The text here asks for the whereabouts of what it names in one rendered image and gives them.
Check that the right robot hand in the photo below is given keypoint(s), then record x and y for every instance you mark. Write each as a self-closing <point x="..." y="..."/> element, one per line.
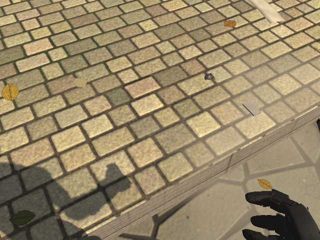
<point x="297" y="224"/>

